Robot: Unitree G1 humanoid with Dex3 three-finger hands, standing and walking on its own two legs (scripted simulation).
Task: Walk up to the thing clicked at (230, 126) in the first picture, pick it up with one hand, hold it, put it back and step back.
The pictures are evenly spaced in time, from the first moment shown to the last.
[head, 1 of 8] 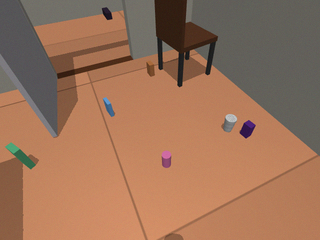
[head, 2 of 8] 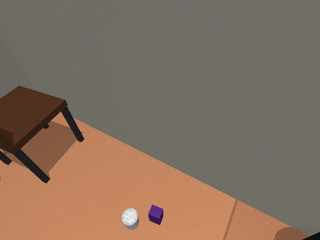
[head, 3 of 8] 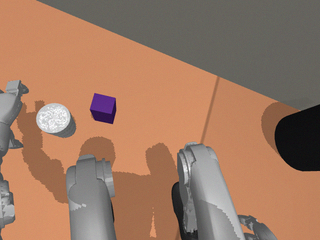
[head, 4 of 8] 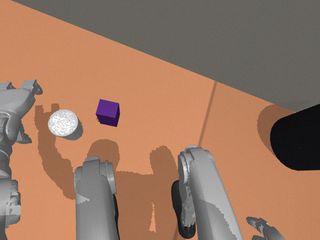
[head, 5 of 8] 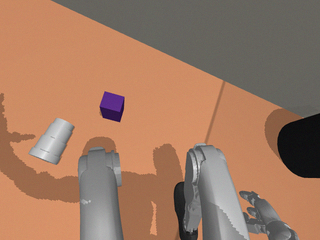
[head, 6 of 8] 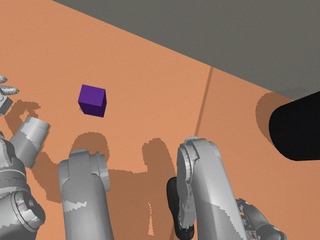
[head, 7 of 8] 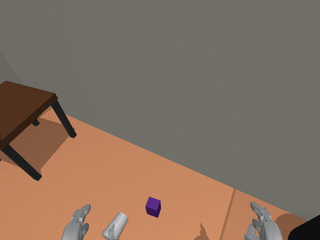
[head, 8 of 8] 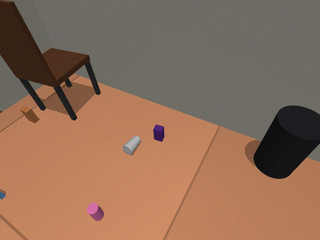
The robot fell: no
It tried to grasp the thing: yes
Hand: left
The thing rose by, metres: 0.01
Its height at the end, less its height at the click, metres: -0.03
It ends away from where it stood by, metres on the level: 0.09
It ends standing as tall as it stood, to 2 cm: no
